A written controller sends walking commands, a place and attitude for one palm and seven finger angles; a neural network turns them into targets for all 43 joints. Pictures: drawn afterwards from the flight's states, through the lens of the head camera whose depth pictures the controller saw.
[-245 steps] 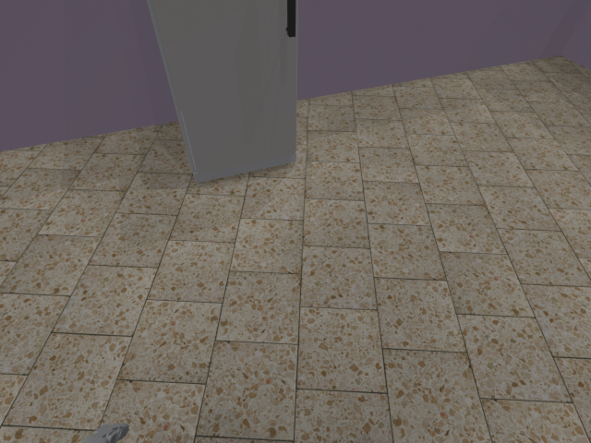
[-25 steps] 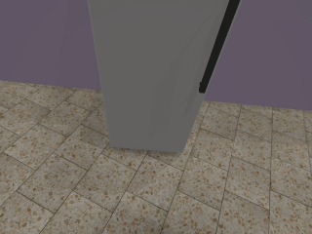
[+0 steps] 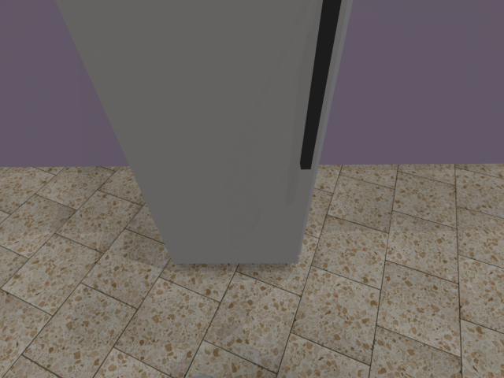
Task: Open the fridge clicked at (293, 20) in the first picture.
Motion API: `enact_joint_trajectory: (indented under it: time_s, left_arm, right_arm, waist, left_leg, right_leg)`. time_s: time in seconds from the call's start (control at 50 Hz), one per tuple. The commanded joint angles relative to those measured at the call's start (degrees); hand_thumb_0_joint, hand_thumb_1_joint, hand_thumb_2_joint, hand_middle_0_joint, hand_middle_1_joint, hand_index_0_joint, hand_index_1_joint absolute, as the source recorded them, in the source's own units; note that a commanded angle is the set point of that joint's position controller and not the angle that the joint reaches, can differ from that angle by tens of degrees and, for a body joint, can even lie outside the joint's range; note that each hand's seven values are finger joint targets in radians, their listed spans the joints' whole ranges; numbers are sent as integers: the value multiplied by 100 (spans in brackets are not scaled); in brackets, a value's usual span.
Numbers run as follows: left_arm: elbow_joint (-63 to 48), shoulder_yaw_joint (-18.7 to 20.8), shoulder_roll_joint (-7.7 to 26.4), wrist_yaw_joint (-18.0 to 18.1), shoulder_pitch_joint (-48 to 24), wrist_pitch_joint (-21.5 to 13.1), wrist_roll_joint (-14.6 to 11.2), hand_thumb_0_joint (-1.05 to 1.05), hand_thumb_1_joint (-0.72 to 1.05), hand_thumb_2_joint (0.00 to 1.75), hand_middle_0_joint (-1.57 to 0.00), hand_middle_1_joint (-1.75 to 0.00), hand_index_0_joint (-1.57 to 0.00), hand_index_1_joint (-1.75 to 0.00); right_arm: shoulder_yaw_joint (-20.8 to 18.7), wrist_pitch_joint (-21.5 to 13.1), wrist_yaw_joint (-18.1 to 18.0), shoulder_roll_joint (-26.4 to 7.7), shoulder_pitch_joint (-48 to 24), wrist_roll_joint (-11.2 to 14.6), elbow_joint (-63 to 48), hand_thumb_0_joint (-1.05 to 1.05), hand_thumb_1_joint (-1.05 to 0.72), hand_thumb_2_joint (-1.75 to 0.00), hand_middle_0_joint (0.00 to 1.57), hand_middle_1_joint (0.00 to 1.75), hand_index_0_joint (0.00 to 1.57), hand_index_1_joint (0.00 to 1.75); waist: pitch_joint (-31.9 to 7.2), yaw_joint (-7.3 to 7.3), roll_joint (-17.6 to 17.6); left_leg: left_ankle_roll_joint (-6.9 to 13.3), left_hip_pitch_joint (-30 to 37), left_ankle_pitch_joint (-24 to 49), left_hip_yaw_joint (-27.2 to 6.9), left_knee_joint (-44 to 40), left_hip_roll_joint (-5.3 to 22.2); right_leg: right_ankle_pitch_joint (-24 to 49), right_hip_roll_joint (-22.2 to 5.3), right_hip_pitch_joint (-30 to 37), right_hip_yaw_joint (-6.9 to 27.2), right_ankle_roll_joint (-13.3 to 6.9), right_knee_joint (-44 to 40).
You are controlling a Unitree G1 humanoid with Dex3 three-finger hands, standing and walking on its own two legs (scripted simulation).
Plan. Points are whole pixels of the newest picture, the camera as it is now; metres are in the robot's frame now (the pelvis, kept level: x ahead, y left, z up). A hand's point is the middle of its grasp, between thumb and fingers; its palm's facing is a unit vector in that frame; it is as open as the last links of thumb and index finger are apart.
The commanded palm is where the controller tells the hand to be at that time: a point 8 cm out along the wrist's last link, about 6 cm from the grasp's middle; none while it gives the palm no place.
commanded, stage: take the last steps up to it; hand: right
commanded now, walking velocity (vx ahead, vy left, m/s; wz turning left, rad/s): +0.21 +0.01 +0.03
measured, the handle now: (316, 80) +0.63 -0.11 +0.16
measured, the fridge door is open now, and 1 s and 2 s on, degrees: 0 0 0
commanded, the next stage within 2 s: come to a stop and stand still in 0.20 s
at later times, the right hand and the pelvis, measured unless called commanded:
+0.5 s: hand (332, 346) +0.21 -0.13 -0.16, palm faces +0.03 +0.97 -0.23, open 7.2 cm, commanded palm none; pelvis +0.12 +0.04 +0.00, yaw -1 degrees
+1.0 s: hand out of the picture +0.07 -0.23 -0.17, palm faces +0.07 +0.98 -0.20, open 7.4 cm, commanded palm none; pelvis +0.07 -0.04 +0.01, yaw +0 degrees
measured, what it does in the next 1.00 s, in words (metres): steps on the spot: left foot, then right foot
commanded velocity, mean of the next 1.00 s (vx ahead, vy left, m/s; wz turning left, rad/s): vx -0.02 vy -0.04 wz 0.01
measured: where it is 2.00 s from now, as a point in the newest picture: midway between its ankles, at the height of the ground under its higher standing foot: outside the picture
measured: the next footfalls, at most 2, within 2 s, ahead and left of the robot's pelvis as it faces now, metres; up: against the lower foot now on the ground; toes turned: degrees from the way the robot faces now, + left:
left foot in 0.32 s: +0.20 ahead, +0.13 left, +0.00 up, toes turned +8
right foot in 0.76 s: +0.14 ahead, -0.12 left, +0.00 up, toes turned -4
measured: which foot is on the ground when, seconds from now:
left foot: up 0.00-0.30, down 0.32-0.78, up 0.80-1.00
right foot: down 0.00-0.34, up 0.36-0.74, down 0.76-1.00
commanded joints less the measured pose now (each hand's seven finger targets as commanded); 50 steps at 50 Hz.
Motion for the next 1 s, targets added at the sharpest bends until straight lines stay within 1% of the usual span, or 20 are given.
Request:
enact_joint_trajectory:
  time_s: [0.0,0.18,0.22,0.26,0.28,0.3,0.32,0.34,0.36,0.44,0.54,0.62,0.66,0.7,0.72,0.74,0.76,0.8,0.86,0.98]
  left_arm:
    - [79,42,628,39,614,-82,-46,0,90,90,-20,-30,-20,-30]
    - [400,107,651,31,1231,-3,17,0,90,90,-20,-30,-20,-30]
    - [445,107,671,35,1271,32,25,0,90,90,-20,-30,-20,-30]
    - [479,92,614,32,1211,66,6,0,90,90,-20,-30,-20,-30]
    - [500,56,465,11,1218,48,-36,0,90,90,-20,-30,-20,-30]
    - [405,-13,195,-6,1289,18,-78,0,90,90,-20,-30,-20,-30]
    - [312,-39,184,29,1271,79,-110,0,90,90,-20,-30,-20,-30]
    - [413,-27,217,85,1257,157,-105,0,90,90,-20,-30,-20,-30]
    - [485,-41,95,81,1290,241,-118,0,90,90,-20,-30,-20,-30]
    - [555,-4,67,81,1212,505,-150,0,90,90,-20,-30,-20,-30]
    - [224,121,262,17,816,637,-67,0,90,90,-20,-30,-20,-30]
    - [-22,139,295,-19,561,591,-83,0,90,90,-20,-30,-20,-30]
    - [-36,128,314,-26,636,541,-85,0,90,90,-20,-30,-20,-30]
    - [49,111,373,-32,942,467,-80,0,90,90,-20,-30,-20,-30]
    - [40,137,618,-25,987,414,-65,0,90,90,-20,-30,-20,-30]
    - [-122,205,1033,-10,776,371,-6,0,90,90,-20,-30,-20,-30]
    - [-294,207,1219,12,367,407,25,0,90,90,-20,-30,-20,-30]
    - [-392,113,957,94,-195,374,25,0,90,90,-20,-30,-20,-30]
    - [-362,61,891,109,-289,370,-13,0,90,90,-20,-30,-20,-30]
    - [-5,109,871,114,337,327,-51,0,90,90,-20,-30,-20,-30]
  right_arm:
    - [-49,-49,15,-86,164,-5,-409,0,-90,-90,20,30,20,30]
    - [-44,-51,-16,-135,-1048,7,-910,0,-90,-90,20,30,20,30]
    - [-43,-79,-18,-134,-1015,4,-903,0,-90,-90,20,30,20,30]
    - [-69,-130,-32,-205,-582,-5,-723,0,-90,-90,20,30,20,30]
    - [-115,-196,-63,-463,-187,-14,-606,0,-90,-90,20,30,20,30]
    - [-181,-279,-131,-858,301,-35,-452,0,-90,-90,20,30,20,30]
    - [-169,-275,-158,-1113,471,53,-436,0,-90,-90,20,30,20,30]
    - [-88,-263,-197,-965,94,86,-499,0,-90,-90,20,30,20,30]
    - [-82,-269,-222,-918,-351,73,-582,0,-90,-90,20,30,20,30]
    - [-76,-106,-301,-803,-898,49,-770,0,-90,-90,20,30,20,30]
    - [-237,16,-319,-1006,-924,14,-906,0,-90,-90,20,30,20,30]
    - [-274,84,-305,-1086,-1065,-42,-1018,0,-90,-90,20,30,20,30]
    - [-267,110,-274,-1101,-1108,-35,-1017,0,-90,-90,20,30,20,30]
    - [-254,150,-260,-1042,-1190,16,-1036,0,-90,-90,20,30,20,30]
    - [-205,192,-241,-855,-1107,56,-1073,0,-90,-90,20,30,20,30]
    - [-141,233,-205,-545,-957,98,-1133,0,-90,-90,20,30,20,30]
    - [-120,262,-214,-491,-1097,86,-1149,0,-90,-90,20,30,20,30]
    - [-147,358,-203,-624,-1006,15,-970,0,-90,-90,20,30,20,30]
    - [-107,326,-168,-557,-557,8,-698,0,-90,-90,20,30,20,30]
    - [63,213,-190,-434,-638,36,-631,0,-90,-90,20,30,20,30]
  waist:
    - [83,11,-664]
    - [306,279,-704]
    - [210,243,-709]
    - [62,10,-508]
    - [-173,-172,-17]
    - [-606,-283,961]
    - [-739,-233,1190]
    - [-639,-81,440]
    - [-611,46,729]
    - [-454,170,284]
    - [-476,53,479]
    - [-498,49,774]
    - [-594,111,926]
    - [-673,284,756]
    - [-684,290,-64]
    - [-519,202,-1498]
    - [-151,194,-1841]
    - [117,24,-1564]
    - [16,-71,-1035]
    - [-393,258,-823]
  left_leg:
    - [-151,-547,551,-116,-330,317]
    - [-206,-438,653,174,-2511,179]
    - [-165,24,753,298,-2931,28]
    - [-111,925,1256,460,-3661,-148]
    - [-17,1754,1626,29,-4018,126]
    - [364,2718,3027,-1318,-4165,1273]
    - [970,2643,4541,-1948,-4516,2125]
    - [1128,2008,4973,-1587,-4557,2054]
    - [1056,1650,5146,-1441,-4548,1865]
    - [905,1094,4873,-701,-4489,1562]
    - [957,1138,4389,-702,-4517,1652]
    - [889,948,3492,-693,-4528,1536]
    - [718,885,2795,-634,-4459,1331]
    - [368,500,1959,-475,-4074,1093]
    - [120,120,1180,-276,-3593,747]
    - [-242,-241,83,186,-2951,133]
    - [-304,-65,-661,25,-2186,-82]
    - [-252,139,-410,-451,-1347,-3]
    - [-288,-75,2,-413,-1064,-107]
    - [-367,192,-331,-207,-2775,-26]
  right_leg:
    - [579,-1492,-2,1283,-521,-2049]
    - [1567,-1578,612,1133,-681,-1677]
    - [1562,-1520,559,1082,-579,-1390]
    - [1239,-1236,288,834,-308,-791]
    - [1092,-971,-124,618,-97,11]
    - [14,-406,-1033,163,228,1106]
    - [-1999,-131,-1164,275,421,1985]
    - [-2061,-297,-817,793,450,2161]
    - [-1884,-383,-674,876,481,2227]
    - [-1374,-326,-531,909,584,2235]
    - [-1157,-225,-925,920,703,2516]
    - [-1098,-207,-624,854,673,1762]
    - [-714,-109,-258,691,647,1029]
    - [188,-109,563,618,607,-227]
    - [326,-466,905,1014,504,-737]
    - [739,-1552,524,2320,102,-1410]
    - [554,-1985,-397,2712,-357,-1904]
    - [249,-1605,-865,2187,-404,-2040]
    - [240,-1212,-282,1675,-339,-1802]
    - [1338,-1353,994,1872,-568,-1574]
